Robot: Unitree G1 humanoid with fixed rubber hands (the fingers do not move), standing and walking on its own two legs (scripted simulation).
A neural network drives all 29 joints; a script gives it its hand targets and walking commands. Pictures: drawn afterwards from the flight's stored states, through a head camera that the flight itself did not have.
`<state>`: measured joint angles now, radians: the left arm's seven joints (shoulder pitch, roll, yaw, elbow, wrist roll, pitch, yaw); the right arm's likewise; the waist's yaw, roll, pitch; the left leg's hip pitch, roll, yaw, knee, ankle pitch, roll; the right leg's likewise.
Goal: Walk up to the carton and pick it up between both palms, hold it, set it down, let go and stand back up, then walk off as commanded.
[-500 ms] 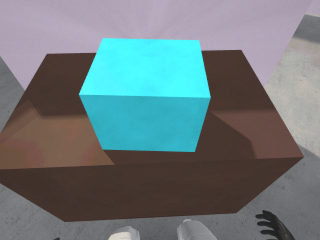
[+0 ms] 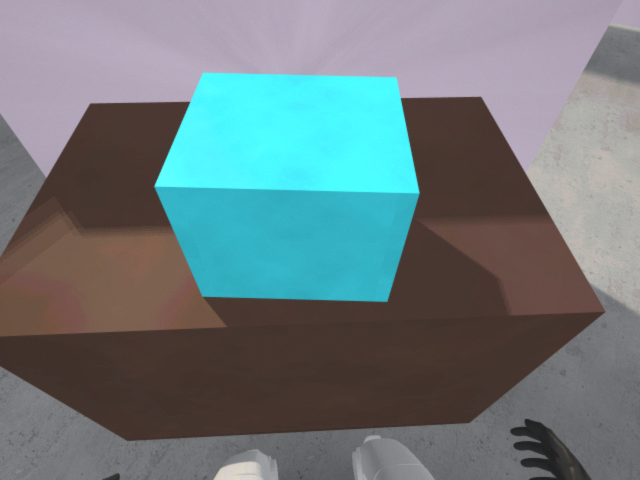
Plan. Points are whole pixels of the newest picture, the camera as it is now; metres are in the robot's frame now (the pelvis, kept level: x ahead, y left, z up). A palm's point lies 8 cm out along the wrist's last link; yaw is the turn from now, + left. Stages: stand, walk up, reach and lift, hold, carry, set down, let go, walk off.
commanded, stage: walk up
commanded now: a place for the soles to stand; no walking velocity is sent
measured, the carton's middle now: (297, 189) +0.49 +0.03 +0.07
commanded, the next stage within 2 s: reach and lift in 1.74 s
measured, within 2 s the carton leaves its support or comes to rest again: neither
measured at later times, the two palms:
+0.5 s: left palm out of the picture +0.04 +0.29 -0.10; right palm out of the picture +0.07 -0.30 -0.09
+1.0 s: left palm out of the picture +0.04 +0.28 -0.10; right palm out of the picture +0.07 -0.30 -0.09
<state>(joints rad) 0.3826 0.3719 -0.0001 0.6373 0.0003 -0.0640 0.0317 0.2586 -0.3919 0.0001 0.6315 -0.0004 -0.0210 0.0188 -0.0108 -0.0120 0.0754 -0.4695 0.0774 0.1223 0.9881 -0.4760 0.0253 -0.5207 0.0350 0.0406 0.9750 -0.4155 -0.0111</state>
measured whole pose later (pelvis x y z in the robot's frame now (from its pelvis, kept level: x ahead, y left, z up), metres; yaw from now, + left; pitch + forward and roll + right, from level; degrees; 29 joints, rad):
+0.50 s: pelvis -0.05 +0.00 -0.01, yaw -1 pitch -7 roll +0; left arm 0.36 0.37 0.00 0.64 0.00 -0.04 0.03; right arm 0.21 -0.39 0.00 0.64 0.00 0.02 0.02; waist -0.01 0.01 0.18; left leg -0.47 0.10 0.12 1.01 -0.42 0.03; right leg -0.46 0.04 0.04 1.01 -0.44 -0.01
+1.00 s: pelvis -0.04 +0.00 -0.01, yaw -1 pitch -6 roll +0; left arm 0.35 0.37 0.00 0.64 0.00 -0.04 0.03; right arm 0.23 -0.39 0.00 0.65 0.00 0.02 0.02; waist 0.00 0.00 0.17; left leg -0.47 0.10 0.12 1.02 -0.45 0.03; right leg -0.46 0.04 0.05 1.01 -0.44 -0.01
